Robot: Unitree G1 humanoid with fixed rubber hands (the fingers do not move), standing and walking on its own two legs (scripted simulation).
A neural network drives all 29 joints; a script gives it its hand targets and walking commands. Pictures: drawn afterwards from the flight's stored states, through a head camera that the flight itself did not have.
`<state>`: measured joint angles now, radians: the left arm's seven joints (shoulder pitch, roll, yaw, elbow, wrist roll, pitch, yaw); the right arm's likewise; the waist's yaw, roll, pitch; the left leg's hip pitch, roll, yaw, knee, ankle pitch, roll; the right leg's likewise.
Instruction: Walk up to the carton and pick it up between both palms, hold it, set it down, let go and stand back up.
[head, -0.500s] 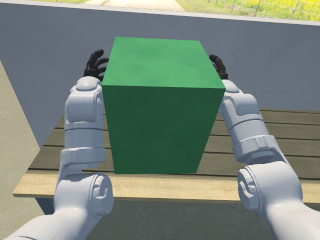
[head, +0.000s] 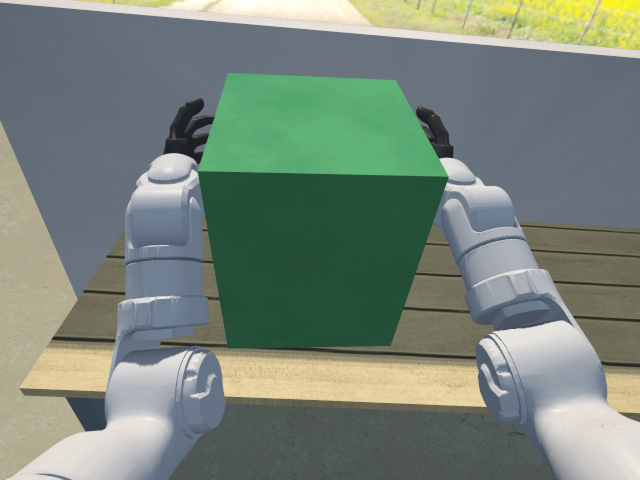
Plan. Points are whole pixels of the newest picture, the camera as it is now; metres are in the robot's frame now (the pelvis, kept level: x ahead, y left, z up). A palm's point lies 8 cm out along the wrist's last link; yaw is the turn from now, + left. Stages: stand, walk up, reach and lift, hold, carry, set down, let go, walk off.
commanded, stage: hold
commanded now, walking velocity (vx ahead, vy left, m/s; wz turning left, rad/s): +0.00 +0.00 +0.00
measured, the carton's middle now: (312, 214) +0.35 +0.01 +0.21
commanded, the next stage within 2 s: none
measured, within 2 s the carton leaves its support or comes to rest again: neither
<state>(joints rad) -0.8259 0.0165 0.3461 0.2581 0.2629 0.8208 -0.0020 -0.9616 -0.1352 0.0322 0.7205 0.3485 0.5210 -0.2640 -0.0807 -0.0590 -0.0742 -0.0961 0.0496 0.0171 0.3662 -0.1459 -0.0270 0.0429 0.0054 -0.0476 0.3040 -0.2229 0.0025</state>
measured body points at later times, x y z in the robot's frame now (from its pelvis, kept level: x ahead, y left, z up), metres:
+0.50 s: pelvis +0.00 +0.00 +0.00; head -0.08 +0.03 +0.44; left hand +0.38 +0.16 +0.26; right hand +0.39 -0.14 +0.26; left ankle +0.04 +0.13 -0.75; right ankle -0.03 -0.11 -0.75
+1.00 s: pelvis +0.00 +0.00 +0.00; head -0.08 +0.03 +0.44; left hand +0.38 +0.16 +0.27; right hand +0.38 -0.14 +0.27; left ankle +0.04 +0.13 -0.75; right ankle -0.03 -0.11 -0.75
